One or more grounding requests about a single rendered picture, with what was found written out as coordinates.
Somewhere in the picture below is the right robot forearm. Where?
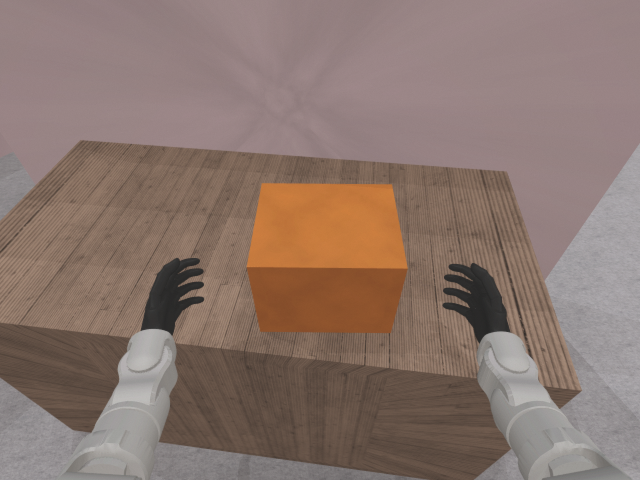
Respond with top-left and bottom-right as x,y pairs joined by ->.
476,331 -> 633,480

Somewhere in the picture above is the robot right hand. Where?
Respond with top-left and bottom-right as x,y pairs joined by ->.
443,263 -> 511,344

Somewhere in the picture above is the carton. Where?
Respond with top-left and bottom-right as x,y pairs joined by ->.
247,183 -> 408,333

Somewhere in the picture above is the left robot forearm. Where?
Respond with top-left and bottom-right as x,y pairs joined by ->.
54,329 -> 178,480

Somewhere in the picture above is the pedestal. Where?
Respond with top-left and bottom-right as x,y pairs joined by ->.
0,140 -> 582,480

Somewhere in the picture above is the robot left hand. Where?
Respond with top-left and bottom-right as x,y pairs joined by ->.
141,258 -> 204,336

